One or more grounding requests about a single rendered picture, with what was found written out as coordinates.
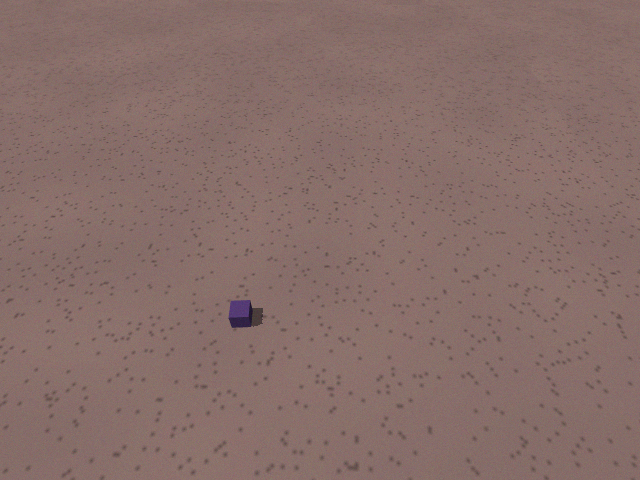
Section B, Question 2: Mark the cube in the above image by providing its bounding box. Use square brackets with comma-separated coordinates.
[229, 300, 253, 328]

